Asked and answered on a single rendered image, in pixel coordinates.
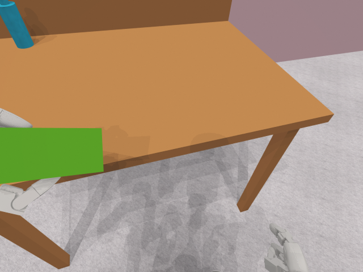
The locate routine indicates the robot right hand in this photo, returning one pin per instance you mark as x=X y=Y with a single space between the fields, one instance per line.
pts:
x=290 y=258

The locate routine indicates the robot left hand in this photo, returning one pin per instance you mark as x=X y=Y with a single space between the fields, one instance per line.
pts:
x=13 y=199

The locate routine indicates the table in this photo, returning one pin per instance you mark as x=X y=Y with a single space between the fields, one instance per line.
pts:
x=161 y=78

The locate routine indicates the sponge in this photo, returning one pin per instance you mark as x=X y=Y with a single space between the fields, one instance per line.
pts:
x=37 y=153

